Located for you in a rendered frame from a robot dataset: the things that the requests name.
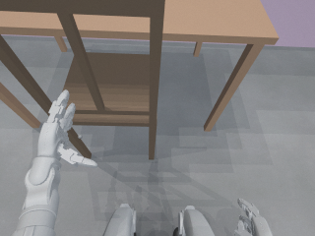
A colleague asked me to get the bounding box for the left robot thigh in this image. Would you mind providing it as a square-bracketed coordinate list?
[102, 206, 137, 236]

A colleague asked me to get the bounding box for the robot thigh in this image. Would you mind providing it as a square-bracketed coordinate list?
[178, 208, 215, 236]
[102, 206, 137, 236]

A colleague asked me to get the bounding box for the table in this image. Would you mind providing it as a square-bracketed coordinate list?
[0, 0, 279, 132]

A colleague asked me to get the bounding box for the chair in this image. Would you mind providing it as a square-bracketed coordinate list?
[0, 0, 165, 160]

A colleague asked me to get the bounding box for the left robot hand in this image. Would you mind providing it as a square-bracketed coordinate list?
[37, 89, 97, 168]

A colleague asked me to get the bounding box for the left robot forearm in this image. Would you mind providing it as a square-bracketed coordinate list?
[11, 155, 62, 236]

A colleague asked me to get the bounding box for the right robot thigh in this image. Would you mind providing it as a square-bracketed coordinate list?
[178, 208, 215, 236]

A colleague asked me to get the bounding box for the right robot hand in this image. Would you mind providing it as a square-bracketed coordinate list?
[234, 198, 273, 236]

